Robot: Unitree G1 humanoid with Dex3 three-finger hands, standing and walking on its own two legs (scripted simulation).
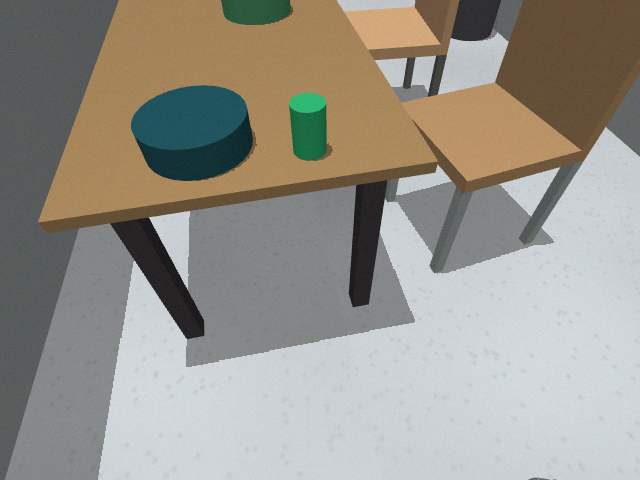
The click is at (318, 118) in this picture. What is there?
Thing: squat round
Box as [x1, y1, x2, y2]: [289, 93, 326, 160]
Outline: 302,93 294,96 289,101 293,151 295,155 299,158 310,160 322,156 326,150 325,100 322,96 318,94
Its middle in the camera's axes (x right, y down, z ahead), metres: -0.02 -0.24 +0.81
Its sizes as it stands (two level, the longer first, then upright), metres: 0.074 0.074 0.116
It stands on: a support 0.73 m high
